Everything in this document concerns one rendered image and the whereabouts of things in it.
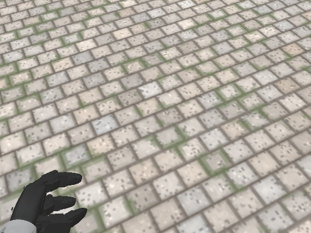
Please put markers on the robot left hand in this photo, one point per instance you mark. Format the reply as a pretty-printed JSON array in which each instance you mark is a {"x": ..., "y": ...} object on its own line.
[{"x": 35, "y": 206}]

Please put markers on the left robot forearm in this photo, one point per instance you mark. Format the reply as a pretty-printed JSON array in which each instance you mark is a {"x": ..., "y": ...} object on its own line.
[{"x": 18, "y": 226}]

